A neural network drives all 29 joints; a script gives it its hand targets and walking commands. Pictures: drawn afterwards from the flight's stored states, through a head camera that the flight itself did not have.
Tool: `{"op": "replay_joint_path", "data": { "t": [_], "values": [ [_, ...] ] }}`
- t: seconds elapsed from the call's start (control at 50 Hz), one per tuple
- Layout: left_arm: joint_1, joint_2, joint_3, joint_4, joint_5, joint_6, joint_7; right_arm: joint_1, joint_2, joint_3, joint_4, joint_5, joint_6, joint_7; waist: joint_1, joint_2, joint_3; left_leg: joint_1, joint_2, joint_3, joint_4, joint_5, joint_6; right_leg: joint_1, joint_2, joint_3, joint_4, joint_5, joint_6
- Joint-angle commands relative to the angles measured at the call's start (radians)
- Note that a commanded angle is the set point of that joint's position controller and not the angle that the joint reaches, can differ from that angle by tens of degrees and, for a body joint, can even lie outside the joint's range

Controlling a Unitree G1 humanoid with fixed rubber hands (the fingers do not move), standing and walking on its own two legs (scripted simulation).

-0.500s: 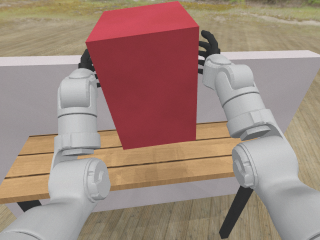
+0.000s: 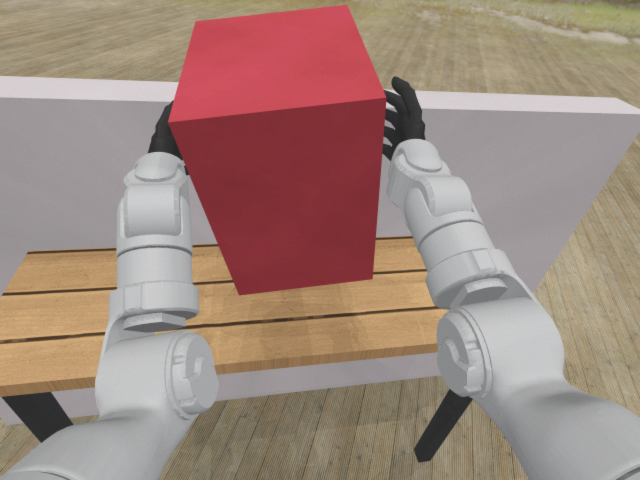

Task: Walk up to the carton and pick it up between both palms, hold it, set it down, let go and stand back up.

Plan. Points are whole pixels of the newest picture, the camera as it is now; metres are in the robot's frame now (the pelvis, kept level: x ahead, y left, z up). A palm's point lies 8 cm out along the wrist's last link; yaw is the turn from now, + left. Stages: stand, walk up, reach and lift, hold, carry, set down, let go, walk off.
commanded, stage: set down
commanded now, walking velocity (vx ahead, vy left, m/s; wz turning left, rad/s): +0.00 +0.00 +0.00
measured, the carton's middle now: (289, 158) +0.44 -0.01 +0.23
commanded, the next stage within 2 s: none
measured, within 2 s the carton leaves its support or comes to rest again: neither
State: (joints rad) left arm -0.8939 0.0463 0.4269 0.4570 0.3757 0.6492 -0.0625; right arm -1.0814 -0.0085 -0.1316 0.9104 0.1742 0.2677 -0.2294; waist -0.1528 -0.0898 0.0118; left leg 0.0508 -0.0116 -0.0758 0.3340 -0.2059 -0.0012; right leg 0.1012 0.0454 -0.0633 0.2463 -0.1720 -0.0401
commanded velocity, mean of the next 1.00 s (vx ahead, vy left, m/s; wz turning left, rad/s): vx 0.00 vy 0.00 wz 0.00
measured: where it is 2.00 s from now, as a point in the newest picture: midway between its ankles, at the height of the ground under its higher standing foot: outside the picture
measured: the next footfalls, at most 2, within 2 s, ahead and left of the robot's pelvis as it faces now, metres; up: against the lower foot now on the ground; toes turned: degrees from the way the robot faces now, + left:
none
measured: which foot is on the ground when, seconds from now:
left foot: down 0.00-1.00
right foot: down 0.00-1.00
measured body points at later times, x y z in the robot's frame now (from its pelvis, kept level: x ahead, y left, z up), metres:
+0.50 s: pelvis -0.02 +0.01 +0.00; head -0.07 +0.04 +0.45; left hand +0.41 +0.13 +0.23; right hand +0.39 -0.15 +0.26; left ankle +0.00 +0.12 -0.75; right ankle -0.01 -0.09 -0.75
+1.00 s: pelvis -0.01 +0.01 +0.00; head -0.04 +0.03 +0.45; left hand +0.43 +0.11 +0.19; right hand +0.40 -0.17 +0.21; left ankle +0.00 +0.12 -0.75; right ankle -0.01 -0.09 -0.75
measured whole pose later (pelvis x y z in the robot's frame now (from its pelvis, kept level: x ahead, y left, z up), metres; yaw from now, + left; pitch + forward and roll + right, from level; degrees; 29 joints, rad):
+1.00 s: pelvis -0.01 +0.01 +0.00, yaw -3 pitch -6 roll +0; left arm -0.89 -0.02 0.41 0.69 0.33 0.44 0.07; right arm -0.98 -0.02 -0.30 1.01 -0.03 0.06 -0.12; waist -0.10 -0.05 0.02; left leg -0.02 -0.01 0.00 0.31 -0.18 0.02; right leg -0.01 0.03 -0.05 0.27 -0.15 -0.03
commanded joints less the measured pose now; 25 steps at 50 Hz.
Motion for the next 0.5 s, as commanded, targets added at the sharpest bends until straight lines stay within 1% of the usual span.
{"op": "replay_joint_path", "data": {
  "t": [0.0, 0.02, 0.04, 0.08, 0.12, 0.16, 0.18, 0.22, 0.28, 0.34, 0.42, 0.48],
  "values": [
    [-0.84, -0.587, -0.562, -0.329, -0.241, -0.12, -0.063, -0.673, 0.536, 0.324, -0.456, 0.114, -0.13, 0.088, -0.051, 0.201, -0.604, 0.194, -0.039, 0.058, 0.105, 0.648, -0.088, 0.097, 0.003, -0.047, 0.075, 0.593, 0.121],
    [-0.818, -0.584, -0.566, -0.32, -0.236, -0.12, -0.054, -0.65, 0.527, 0.332, -0.452, 0.11, -0.127, 0.088, -0.05, 0.201, -0.597, 0.195, -0.036, 0.054, 0.102, 0.613, -0.087, 0.085, 0.004, -0.048, 0.07, 0.56, 0.12],
    [-0.791, -0.578, -0.557, -0.298, -0.226, -0.12, -0.047, -0.631, 0.52, 0.337, -0.442, 0.101, -0.122, 0.09, -0.044, 0.184, -0.581, 0.19, -0.033, 0.053, 0.092, 0.573, -0.081, 0.074, 0.008, -0.051, 0.066, 0.533, 0.12],
    [-0.741, -0.56, -0.529, -0.24, -0.204, -0.115, -0.043, -0.593, 0.493, 0.32, -0.398, 0.073, -0.11, 0.093, -0.032, 0.146, -0.525, 0.149, -0.027, 0.052, 0.054, 0.438, -0.066, 0.046, 0.007, -0.053, 0.053, 0.446, 0.123],
    [-0.702, -0.541, -0.482, -0.171, -0.179, -0.11, -0.047, -0.572, 0.477, 0.284, -0.346, 0.031, -0.104, 0.103, -0.013, 0.097, -0.453, 0.093, -0.021, 0.058, 0.008, 0.306, -0.044, 0.026, 0.004, -0.052, 0.041, 0.363, 0.124],
    [-0.687, -0.53, -0.434, -0.108, -0.162, -0.109, -0.055, -0.579, 0.471, 0.241, -0.307, -0.011, -0.111, 0.121, 0.014, 0.062, -0.397, 0.039, -0.015, 0.066, -0.035, 0.202, -0.022, 0.007, 0.001, -0.049, 0.028, 0.278, 0.117],
    [-0.69, -0.529, -0.411, -0.083, -0.155, -0.11, -0.058, -0.591, 0.471, 0.22, -0.295, -0.028, -0.119, 0.131, 0.028, 0.055, -0.386, 0.021, -0.013, 0.07, -0.049, 0.171, -0.013, 0.001, 0.0, -0.047, 0.022, 0.245, 0.111],
    [-0.708, -0.529, -0.374, -0.046, -0.145, -0.116, -0.06, -0.627, 0.472, 0.186, -0.28, -0.053, -0.139, 0.151, 0.055, 0.053, -0.394, 0.008, -0.01, 0.075, -0.058, 0.154, -0.003, -0.002, -0.002, -0.045, 0.014, 0.21, 0.099],
    [-0.748, -0.529, -0.35, -0.02, -0.144, -0.131, -0.05, -0.673, 0.476, 0.153, -0.264, -0.075, -0.164, 0.172, 0.076, 0.067, -0.441, 0.027, -0.007, 0.084, -0.05, 0.172, 0.0, -0.007, -0.002, -0.043, 0.01, 0.2, 0.089],
    [-0.785, -0.523, -0.338, 0.002, -0.144, -0.149, -0.035, -0.673, 0.474, 0.108, -0.203, -0.106, -0.178, 0.188, 0.073, 0.084, -0.456, 0.046, -0.004, 0.095, -0.05, 0.163, -0.002, -0.031, -0.005, -0.043, 0.007, 0.18, 0.086],
    [-0.783, -0.504, -0.309, 0.059, -0.129, -0.166, -0.028, -0.595, 0.458, 0.005, -0.065, -0.176, -0.184, 0.206, 0.05, 0.099, -0.389, 0.039, 0.002, 0.11, -0.075, 0.088, -0.006, -0.072, -0.018, -0.048, -0.004, 0.112, 0.088],
    [-0.764, -0.502, -0.294, 0.091, -0.12, -0.18, -0.032, -0.552, 0.454, -0.058, 0.005, -0.213, -0.192, 0.214, 0.035, 0.105, -0.355, 0.034, 0.003, 0.116, -0.085, 0.073, -0.013, -0.073, -0.025, -0.053, -0.004, 0.109, 0.092]
  ]
}}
